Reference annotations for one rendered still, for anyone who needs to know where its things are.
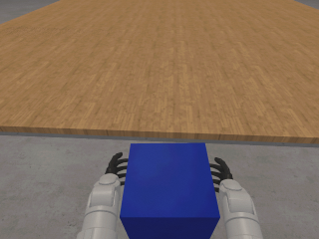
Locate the right robot hand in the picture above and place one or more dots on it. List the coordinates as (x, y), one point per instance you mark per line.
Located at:
(224, 172)

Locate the robot left forearm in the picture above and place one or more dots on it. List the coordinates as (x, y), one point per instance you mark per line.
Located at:
(101, 215)

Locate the carton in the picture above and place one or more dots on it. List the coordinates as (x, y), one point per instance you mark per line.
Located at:
(169, 192)

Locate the robot right forearm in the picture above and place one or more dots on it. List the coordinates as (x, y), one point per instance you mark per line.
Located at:
(239, 213)

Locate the left robot hand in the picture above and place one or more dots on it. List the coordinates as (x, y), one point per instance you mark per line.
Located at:
(113, 169)

